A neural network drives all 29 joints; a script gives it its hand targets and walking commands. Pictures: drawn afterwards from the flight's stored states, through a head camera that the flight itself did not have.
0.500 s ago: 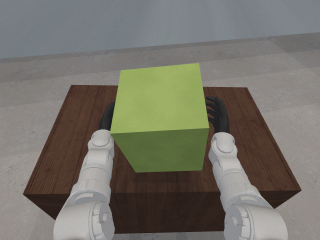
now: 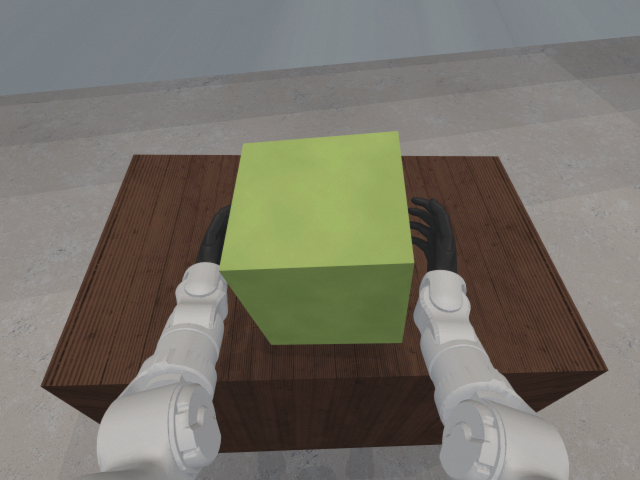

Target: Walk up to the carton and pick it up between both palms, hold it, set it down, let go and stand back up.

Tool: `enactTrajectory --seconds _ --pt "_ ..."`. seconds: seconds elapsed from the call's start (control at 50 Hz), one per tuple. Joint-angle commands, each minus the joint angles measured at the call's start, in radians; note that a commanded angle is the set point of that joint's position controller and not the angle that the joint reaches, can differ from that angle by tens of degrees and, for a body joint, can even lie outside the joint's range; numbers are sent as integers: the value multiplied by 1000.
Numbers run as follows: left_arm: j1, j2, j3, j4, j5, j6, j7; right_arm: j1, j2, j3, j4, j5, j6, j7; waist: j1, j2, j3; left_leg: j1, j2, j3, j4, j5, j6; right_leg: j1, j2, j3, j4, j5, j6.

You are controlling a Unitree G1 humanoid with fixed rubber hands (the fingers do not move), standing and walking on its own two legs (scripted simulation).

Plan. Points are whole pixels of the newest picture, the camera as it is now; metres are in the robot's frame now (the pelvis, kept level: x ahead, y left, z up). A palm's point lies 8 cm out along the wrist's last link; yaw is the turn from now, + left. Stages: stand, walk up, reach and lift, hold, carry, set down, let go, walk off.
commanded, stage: set down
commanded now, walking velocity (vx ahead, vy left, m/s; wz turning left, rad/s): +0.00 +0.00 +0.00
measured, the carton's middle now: (327, 249) +0.43 -0.02 +0.02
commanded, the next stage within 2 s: none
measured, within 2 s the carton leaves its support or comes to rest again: rests again in 1.30 s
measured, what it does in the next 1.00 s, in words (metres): stands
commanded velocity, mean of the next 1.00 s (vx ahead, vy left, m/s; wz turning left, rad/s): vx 0.00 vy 0.00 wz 0.00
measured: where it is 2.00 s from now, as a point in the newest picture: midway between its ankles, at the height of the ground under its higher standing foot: outside the picture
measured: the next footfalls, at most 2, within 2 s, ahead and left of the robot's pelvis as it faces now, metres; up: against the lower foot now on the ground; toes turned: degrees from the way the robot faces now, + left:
none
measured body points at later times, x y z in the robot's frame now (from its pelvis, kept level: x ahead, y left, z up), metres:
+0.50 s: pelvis +0.01 +0.00 +0.00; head +0.07 +0.03 +0.44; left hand +0.43 +0.14 +0.00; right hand +0.39 -0.16 +0.03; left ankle -0.01 +0.11 -0.75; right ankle -0.03 -0.13 -0.75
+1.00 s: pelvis +0.00 +0.01 -0.01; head +0.10 +0.03 +0.43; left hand +0.45 +0.13 -0.01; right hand +0.39 -0.17 -0.01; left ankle -0.01 +0.11 -0.75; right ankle -0.03 -0.13 -0.75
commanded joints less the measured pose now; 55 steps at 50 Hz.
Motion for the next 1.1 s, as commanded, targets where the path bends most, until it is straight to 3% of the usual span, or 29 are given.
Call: enactTrajectory --seconds 0.0,0.06,0.16,0.18,0.2,0.26,0.28,0.34,0.36,0.38,0.42,0.54,0.62,0.68,0.72,0.74,0.76,0.78,0.84,0.86,0.88,0.9,0.92,0.94,0.96,1.0,1.08 --pt "-695 -558 -228 -81 35 -147 -133 -561 571 284 3 -95 -41 144 7 57 -500 55 -20 74 4 255 -47 283 19 -16 103 462 14" --pt "-716 -548 -203 -59 45 -161 -140 -546 574 244 38 -130 -42 141 -3 53 -484 27 -18 80 -2 231 -42 288 13 -24 110 464 17" --pt "-754 -543 -218 -38 35 -198 -128 -564 578 240 55 -139 -66 148 -18 74 -574 59 -9 65 45 345 -54 226 26 -35 128 493 14" --pt "-735 -531 -208 -38 37 -207 -124 -562 578 250 58 -133 -67 152 0 69 -568 56 -10 68 54 360 -58 214 25 -26 131 493 6" --pt "-727 -530 -195 0 40 -203 -127 -561 577 240 57 -138 -68 149 -14 50 -559 40 -10 65 48 346 -50 218 23 -25 130 507 8" --pt "-711 -529 -190 21 52 -220 -126 -541 583 243 78 -142 -72 150 -8 81 -566 32 -11 71 60 370 -58 228 25 -29 139 522 4" --pt "-733 -516 -184 26 48 -221 -126 -550 582 222 92 -145 -68 147 -21 80 -558 39 -4 63 63 356 -55 198 25 -34 135 495 5" --pt "-763 -529 -210 22 37 -253 -113 -551 592 209 115 -161 -87 150 -22 112 -626 83 3 58 98 443 -72 138 37 -41 137 464 -8" --pt "-734 -536 -200 40 42 -256 -112 -553 579 223 97 -157 -97 152 -6 101 -636 79 3 54 109 464 -72 131 37 -35 144 487 -7" --pt "-771 -516 -208 38 32 -265 -113 -561 576 196 127 -159 -97 151 -29 111 -620 64 4 58 114 450 -74 118 36 -33 146 485 -8" --pt "-758 -510 -194 86 41 -273 -121 -564 580 193 139 -165 -104 146 -26 88 -609 50 2 51 114 433 -63 114 35 -35 149 487 -6" --pt "-752 -482 -160 151 57 -297 -130 -565 604 179 150 -184 -105 139 -36 94 -615 -44 -6 48 113 377 -58 156 18 -25 182 557 -6" --pt "-822 -471 -166 155 45 -314 -126 -574 595 142 173 -196 -101 142 -55 95 -651 -35 2 48 119 354 -57 90 23 -32 170 477 -10" --pt "-846 -479 -170 176 40 -331 -121 -604 594 138 168 -207 -114 145 -52 133 -696 -14 1 47 139 388 -65 56 24 -36 182 471 -17" --pt "-816 -460 -140 209 45 -334 -125 -586 587 131 174 -212 -109 143 -57 114 -672 -49 1 46 139 366 -59 63 22 -29 179 477 -19" --pt "-787 -438 -112 236 63 -332 -129 -581 598 133 176 -207 -104 146 -36 98 -646 -68 2 46 137 354 -51 87 15 -30 191 504 -18" --pt "-820 -431 -119 231 60 -332 -133 -591 600 108 189 -222 -100 146 -51 95 -654 -85 -1 46 132 325 -43 81 15 -28 193 499 -13" --pt "-802 -442 -103 274 66 -332 -136 -614 592 114 165 -225 -106 147 -37 102 -661 -87 -2 47 129 309 -42 74 11 -27 191 488 -13" --pt "-804 -459 -133 268 64 -345 -130 -602 588 111 196 -222 -119 149 -64 151 -705 -42 7 39 162 411 -64 17 22 -31 209 505 -22" --pt "-803 -450 -126 275 62 -350 -129 -608 589 123 185 -228 -121 152 -36 145 -734 -26 5 40 179 441 -65 6 23 -33 206 504 -21" --pt "-803 -429 -113 306 68 -345 -131 -627 580 113 161 -220 -122 150 -55 115 -708 -53 7 32 177 415 -57 -4 25 -38 204 504 -18" --pt "-817 -441 -111 304 56 -354 -133 -642 595 113 184 -223 -123 152 -37 119 -705 -54 9 34 181 415 -55 -10 25 -32 203 483 -21" --pt "-794 -444 -103 321 61 -351 -130 -623 573 116 178 -225 -124 154 -42 104 -697 -52 9 33 175 412 -55 -9 24 -37 200 489 -21" --pt "-824 -436 -114 311 59 -359 -132 -632 589 103 188 -229 -120 153 -55 123 -711 -72 4 37 180 393 -55 -3 22 -26 209 494 -22" --pt "-794 -433 -108 351 59 -352 -135 -637 571 110 172 -225 -122 151 -44 126 -693 -79 2 32 173 366 -55 -4 17 -24 206 478 -22" --pt "-815 -438 -115 343 60 -368 -136 -647 574 119 155 -229 -136 151 -54 136 -727 -104 -1 32 188 393 -57 3 20 -29 225 520 -18" --pt "-821 -425 -125 357 50 -381 -132 -628 576 104 189 -232 -139 154 -60 138 -742 -46 12 15 207 432 -63 -88 30 -37 208 457 -25"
